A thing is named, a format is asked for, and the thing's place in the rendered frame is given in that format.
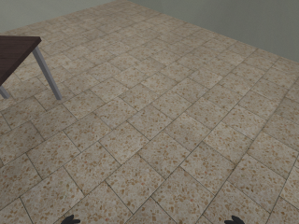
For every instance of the right robot hand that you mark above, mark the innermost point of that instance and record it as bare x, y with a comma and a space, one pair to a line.
235, 220

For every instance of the left robot hand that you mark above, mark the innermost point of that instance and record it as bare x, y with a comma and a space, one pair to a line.
70, 220

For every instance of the table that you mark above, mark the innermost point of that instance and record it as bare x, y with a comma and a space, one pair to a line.
14, 49

